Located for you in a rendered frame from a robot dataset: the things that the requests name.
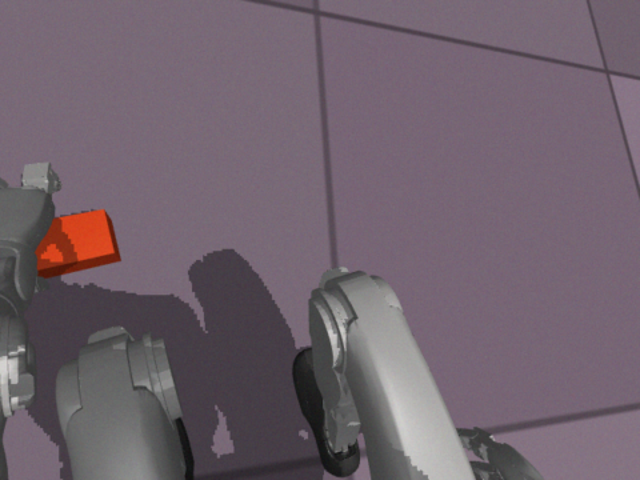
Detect left robot hand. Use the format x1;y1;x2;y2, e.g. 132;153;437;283
0;162;61;294

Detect left robot arm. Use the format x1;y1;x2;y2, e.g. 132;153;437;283
0;240;37;480

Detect carton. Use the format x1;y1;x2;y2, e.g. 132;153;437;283
34;209;121;279

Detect left robot foot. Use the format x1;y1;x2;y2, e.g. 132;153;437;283
175;418;194;480

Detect right robot foot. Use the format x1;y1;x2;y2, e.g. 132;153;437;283
292;348;360;477

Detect right robot hand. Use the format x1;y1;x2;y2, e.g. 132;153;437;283
456;427;545;480

